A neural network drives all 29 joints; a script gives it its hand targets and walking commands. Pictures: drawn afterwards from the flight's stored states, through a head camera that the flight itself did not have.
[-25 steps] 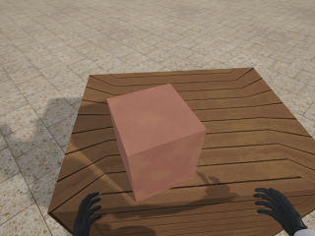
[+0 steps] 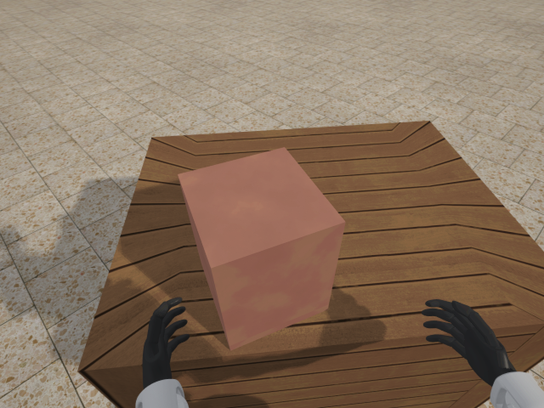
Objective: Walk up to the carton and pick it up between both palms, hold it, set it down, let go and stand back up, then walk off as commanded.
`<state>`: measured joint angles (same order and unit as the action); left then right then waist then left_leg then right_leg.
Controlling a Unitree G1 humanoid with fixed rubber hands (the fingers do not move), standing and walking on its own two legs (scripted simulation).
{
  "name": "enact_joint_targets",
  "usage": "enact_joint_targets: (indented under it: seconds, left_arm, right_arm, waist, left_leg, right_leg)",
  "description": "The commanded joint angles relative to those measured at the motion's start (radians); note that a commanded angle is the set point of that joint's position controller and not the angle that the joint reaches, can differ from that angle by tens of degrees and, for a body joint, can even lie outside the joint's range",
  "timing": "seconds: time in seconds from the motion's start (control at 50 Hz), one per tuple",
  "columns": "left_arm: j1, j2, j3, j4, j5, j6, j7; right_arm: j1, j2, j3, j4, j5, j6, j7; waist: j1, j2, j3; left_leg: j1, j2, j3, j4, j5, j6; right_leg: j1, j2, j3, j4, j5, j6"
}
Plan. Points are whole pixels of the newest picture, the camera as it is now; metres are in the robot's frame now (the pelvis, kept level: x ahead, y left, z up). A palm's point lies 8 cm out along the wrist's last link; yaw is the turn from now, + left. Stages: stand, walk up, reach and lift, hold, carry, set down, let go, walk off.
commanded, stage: reach and lift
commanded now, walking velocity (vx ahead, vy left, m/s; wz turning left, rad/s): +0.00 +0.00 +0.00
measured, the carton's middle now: (258, 246) +0.42 +0.04 +0.00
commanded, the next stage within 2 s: none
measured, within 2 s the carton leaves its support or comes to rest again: neither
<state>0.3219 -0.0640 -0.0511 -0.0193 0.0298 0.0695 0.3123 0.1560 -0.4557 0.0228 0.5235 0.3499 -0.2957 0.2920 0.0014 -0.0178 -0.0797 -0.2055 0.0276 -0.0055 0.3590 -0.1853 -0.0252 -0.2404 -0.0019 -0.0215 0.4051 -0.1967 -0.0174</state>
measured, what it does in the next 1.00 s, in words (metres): stands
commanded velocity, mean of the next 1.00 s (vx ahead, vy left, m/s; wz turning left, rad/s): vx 0.00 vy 0.00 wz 0.00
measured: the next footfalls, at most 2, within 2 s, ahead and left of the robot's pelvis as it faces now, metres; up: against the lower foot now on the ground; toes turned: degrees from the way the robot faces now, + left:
none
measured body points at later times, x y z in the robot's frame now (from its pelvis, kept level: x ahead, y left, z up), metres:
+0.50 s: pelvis +0.02 +0.01 +0.00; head +0.03 +0.01 +0.45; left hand +0.27 +0.18 +0.06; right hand +0.29 -0.25 +0.05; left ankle +0.00 +0.14 -0.74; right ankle +0.01 -0.11 -0.74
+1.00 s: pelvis +0.00 +0.00 +0.00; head +0.01 +0.01 +0.45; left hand +0.31 +0.18 +0.12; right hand +0.36 -0.22 +0.12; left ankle +0.00 +0.14 -0.74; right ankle +0.01 -0.11 -0.74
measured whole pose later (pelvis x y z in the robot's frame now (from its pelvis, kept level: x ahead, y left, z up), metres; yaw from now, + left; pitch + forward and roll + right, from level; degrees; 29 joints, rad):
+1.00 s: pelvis +0.00 +0.00 +0.00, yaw -3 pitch +3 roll +0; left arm -0.15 -0.03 0.09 -0.30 0.03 0.74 0.29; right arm -0.34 -0.46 0.06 0.30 0.40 0.21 0.07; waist 0.04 -0.02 -0.04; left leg -0.19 0.06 0.03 0.32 -0.17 -0.04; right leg -0.22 0.03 0.02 0.32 -0.15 -0.02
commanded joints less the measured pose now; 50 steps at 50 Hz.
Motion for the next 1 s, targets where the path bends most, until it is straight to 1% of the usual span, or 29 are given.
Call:
enact_joint_targets:
  seconds: [0.0, 0.04, 0.06, 0.1, 0.14, 0.18, 0.24, 0.26, 0.3, 0.34, 0.42, 0.46, 0.5, 0.56, 0.58, 0.6, 0.62, 0.64, 0.66, 0.7, 0.72, 0.74, 0.76, 0.82, 0.9, 0.92, 0.94, 0.96, 0.98]
  left_arm:
    - [-0.19, -0.019, -0.048, -0.2, 0.017, 0.009, 0.007]
    - [-0.216, -0.017, -0.039, -0.187, 0.02, 0.041, 0.004]
    - [-0.196, -0.016, -0.027, -0.183, 0.018, 0.057, 0.001]
    - [-0.232, -0.019, -0.013, -0.239, 0.018, 0.081, 0.001]
    - [-0.213, -0.005, 0.007, -0.288, -0.004, 0.086, -0.007]
    - [-0.232, 0.001, 0.023, -0.317, 0.019, 0.099, -0.006]
    - [-0.199, 0.005, 0.044, -0.306, 0.028, 0.139, -0.021]
    - [-0.206, -0.002, 0.058, -0.332, 0.033, 0.153, -0.02]
    - [-0.198, 0.009, 0.079, -0.375, 0.034, 0.169, -0.021]
    - [-0.211, 0.002, 0.079, -0.423, 0.031, 0.19, -0.02]
    - [-0.29, 0.024, 0.085, -0.467, 0.02, 0.232, -0.017]
    - [-0.322, 0.029, 0.088, -0.456, 0.014, 0.264, -0.018]
    - [-0.329, 0.024, 0.096, -0.459, 0.02, 0.291, -0.016]
    - [-0.348, 0.029, 0.106, -0.46, 0.021, 0.348, -0.018]
    - [-0.36, 0.034, 0.111, -0.483, 0.02, 0.359, -0.018]
    - [-0.445, 0.039, 0.098, -0.495, 0.006, 0.375, -0.014]
    - [-0.449, 0.047, 0.103, -0.471, 0.006, 0.394, -0.014]
    - [-0.463, 0.046, 0.108, -0.501, -0.007, 0.41, -0.014]
    - [-0.487, 0.058, 0.13, -0.47, 0.002, 0.431, -0.016]
    - [-0.527, 0.052, 0.128, -0.452, -0.004, 0.474, -0.01]
    - [-0.552, 0.063, 0.15, -0.496, -0.004, 0.487, -0.011]
    - [-0.569, 0.072, 0.156, -0.454, 0.0, 0.514, -0.015]
    - [-0.575, 0.07, 0.167, -0.488, -0.01, 0.524, -0.017]
    - [-0.662, 0.08, 0.169, -0.474, -0.001, 0.578, -0.018]
    - [-0.724, 0.085, 0.212, -0.415, -0.019, 0.635, -0.032]
    - [-0.761, 0.087, 0.215, -0.386, -0.017, 0.644, -0.03]
    - [-0.769, 0.097, 0.209, -0.43, -0.028, 0.646, -0.034]
    - [-0.768, 0.104, 0.236, -0.411, -0.022, 0.659, -0.032]
    - [-0.777, 0.095, 0.241, -0.357, -0.015, 0.675, -0.034]
  right_arm:
    - [-0.224, -0.201, 0.012, -0.19, 0.089, 0.023, -0.027]
    - [-0.26, -0.197, 0.009, -0.211, 0.084, 0.046, -0.037]
    - [-0.258, -0.207, 0.006, -0.214, 0.087, 0.055, -0.042]
    - [-0.295, -0.206, 0.022, -0.248, 0.104, 0.07, -0.056]
    - [-0.29, -0.215, 0.025, -0.344, 0.108, 0.068, -0.075]
    - [-0.293, -0.196, 0.044, -0.357, 0.113, 0.085, -0.088]
    - [-0.276, -0.212, 0.039, -0.325, 0.108, 0.112, -0.107]
    - [-0.275, -0.218, 0.04, -0.319, 0.114, 0.122, -0.112]
    - [-0.279, -0.218, 0.058, -0.363, 0.125, 0.131, -0.131]
    - [-0.298, -0.217, 0.056, -0.368, 0.131, 0.145, -0.141]
    - [-0.386, -0.219, 0.038, -0.441, 0.127, 0.173, -0.16]
    - [-0.418, -0.232, 0.016, -0.427, 0.127, 0.192, -0.166]
    - [-0.436, -0.221, 0.028, -0.414, 0.131, 0.219, -0.166]
    - [-0.458, -0.236, 0.025, -0.401, 0.135, 0.262, -0.174]
    - [-0.473, -0.237, 0.019, -0.405, 0.136, 0.271, -0.176]
    - [-0.544, -0.24, 0.003, -0.429, 0.136, 0.277, -0.179]
    - [-0.558, -0.242, 0.001, -0.414, 0.131, 0.293, -0.181]
    - [-0.569, -0.253, -0.009, -0.433, 0.132, 0.302, -0.188]
    - [-0.6, -0.25, -0.001, -0.416, 0.126, 0.323, -0.196]
    - [-0.628, -0.247, 0.0, -0.375, 0.136, 0.355, -0.199]
    - [-0.639, -0.24, 0.014, -0.4, 0.135, 0.365, -0.201]
    - [-0.668, -0.247, 0.01, -0.362, 0.131, 0.386, -0.21]
    - [-0.68, -0.235, 0.026, -0.404, 0.141, 0.391, -0.217]
    - [-0.762, -0.248, 0.023, -0.356, 0.146, 0.434, -0.221]
    - [-0.846, -0.249, 0.036, -0.35, 0.154, 0.481, -0.23]
    - [-0.877, -0.249, 0.04, -0.288, 0.151, 0.5, -0.223]
    - [-0.889, -0.257, 0.032, -0.342, 0.151, 0.503, -0.234]
    - [-0.895, -0.24, 0.057, -0.334, 0.148, 0.511, -0.233]
    - [-0.905, -0.252, 0.043, -0.279, 0.143, 0.52, -0.238]
  waist:
    - [0.102, -0.097, -0.004]
    - [0.107, -0.083, 0.004]
    - [0.109, -0.098, 0.02]
    - [0.115, -0.073, -0.045]
    - [0.116, -0.126, -0.07]
    - [0.127, -0.083, -0.072]
    - [0.125, -0.093, -0.039]
    - [0.128, -0.069, -0.061]
    - [0.137, -0.081, -0.085]
    - [0.129, -0.052, -0.102]
    - [0.149, -0.047, -0.113]
    - [0.144, -0.044, -0.101]
    - [0.16, -0.017, -0.099]
    - [0.154, -0.02, -0.095]
    - [0.156, 0.003, -0.112]
    - [0.144, 0.011, -0.145]
    - [0.155, 0.0, -0.099]
    - [0.145, -0.007, -0.154]
    - [0.162, -0.015, -0.131]
    - [0.149, 0.01, -0.113]
    - [0.161, 0.005, -0.166]
    - [0.162, 0.005, -0.123]
    - [0.165, 0.003, -0.164]
    - [0.17, 0.045, -0.189]
    - [0.173, 0.001, -0.198]
    - [0.176, 0.025, -0.178]
    - [0.169, 0.013, -0.209]
    - [0.191, -0.002, -0.224]
    - [0.181, 0.007, -0.193]
  left_leg:
    - [0.082, -0.022, 0.022, -0.072, -0.066, 0.022]
    - [0.083, -0.024, 0.033, -0.079, -0.053, 0.022]
    - [0.101, -0.018, 0.029, -0.083, -0.016, 0.022]
    - [0.134, -0.02, 0.035, -0.063, 0.093, 0.016]
    - [0.134, -0.026, 0.047, -0.036, 0.173, 0.015]
    - [0.133, -0.03, 0.055, -0.035, 0.221, 0.009]
    - [0.171, -0.025, 0.054, -0.038, 0.296, -0.001]
    - [0.188, -0.023, 0.051, -0.035, 0.337, -0.008]
    - [0.192, -0.026, 0.056, -0.024, 0.405, -0.013]
    - [0.229, -0.023, 0.049, -0.013, 0.47, -0.03]
    - [0.223, -0.02, 0.055, -0.01, 0.461, -0.025]
    - [0.221, -0.016, 0.048, -0.011, 0.447, -0.027]
    - [0.228, -0.013, 0.049, -0.016, 0.441, -0.031]
    - [0.253, -0.009, 0.045, -0.013, 0.456, -0.031]
    - [0.247, -0.009, 0.046, -0.016, 0.444, -0.035]
    - [0.264, -0.007, 0.042, -0.007, 0.442, -0.04]
    - [0.238, -0.009, 0.04, -0.014, 0.426, -0.034]
    - [0.254, -0.009, 0.041, -0.003, 0.449, -0.033]
    - [0.23, -0.013, 0.05, -0.015, 0.422, -0.028]
    - [0.237, -0.008, 0.041, -0.018, 0.42, -0.036]
    - [0.237, -0.013, 0.051, -0.01, 0.431, -0.033]
    - [0.227, -0.012, 0.049, -0.016, 0.42, -0.033]
    - [0.225, -0.016, 0.056, -0.011, 0.434, -0.027]
    - [0.228, -0.012, 0.052, -0.018, 0.414, -0.036]
    - [0.205, -0.017, 0.06, -0.014, 0.427, -0.033]
    - [0.189, -0.014, 0.058, -0.029, 0.375, -0.036]
    - [0.203, -0.017, 0.057, -0.022, 0.412, -0.035]
    - [0.184, -0.018, 0.064, -0.017, 0.421, -0.029]
    - [0.18, -0.019, 0.068, -0.025, 0.411, -0.032]
  right_leg:
    - [-0.032, 0.052, 0.075, -0.103, -0.072, -0.067]
    - [-0.018, 0.048, 0.08, -0.114, -0.07, -0.066]
    - [-0.019, 0.059, 0.069, -0.112, -0.029, -0.067]
    - [0.022, 0.071, 0.058, -0.104, 0.06, -0.075]
    - [0.055, 0.073, 0.062, -0.098, 0.137, -0.067]
    - [0.085, 0.071, 0.066, -0.093, 0.175, -0.067]
    - [0.112, 0.081, 0.053, -0.112, 0.234, -0.071]
    - [0.113, 0.086, 0.053, -0.111, 0.25, -0.075]
    - [0.161, 0.085, 0.064, -0.11, 0.333, -0.077]
    - [0.149, 0.094, 0.051, -0.121, 0.346, -0.081]
    - [0.146, 0.095, 0.049, -0.123, 0.304, -0.085]
    - [0.14, 0.097, 0.047, -0.125, 0.281, -0.09]
    - [0.131, 0.097, 0.046, -0.133, 0.247, -0.098]
    - [0.116, 0.099, 0.042, -0.145, 0.237, -0.098]
    - [0.124, 0.099, 0.041, -0.144, 0.231, -0.102]
    - [0.106, 0.099, 0.036, -0.141, 0.222, -0.104]
    - [0.09, 0.099, 0.041, -0.144, 0.204, -0.102]
    - [0.115, 0.1, 0.043, -0.133, 0.241, -0.1]
    - [0.118, 0.1, 0.043, -0.135, 0.219, -0.093]
    - [0.1, 0.102, 0.036, -0.14, 0.2, -0.098]
    - [0.124, 0.098, 0.043, -0.128, 0.23, -0.092]
    - [0.115, 0.099, 0.042, -0.137, 0.216, -0.089]
    - [0.134, 0.094, 0.048, -0.132, 0.257, -0.083]
    - [0.132, 0.095, 0.047, -0.131, 0.22, -0.089]
    - [0.144, 0.1, 0.045, -0.125, 0.246, -0.073]
    - [0.128, 0.099, 0.047, -0.128, 0.196, -0.079]
    - [0.133, 0.097, 0.04, -0.118, 0.221, -0.075]
    - [0.167, 0.094, 0.054, -0.119, 0.249, -0.072]
    - [0.157, 0.095, 0.047, -0.122, 0.235, -0.072]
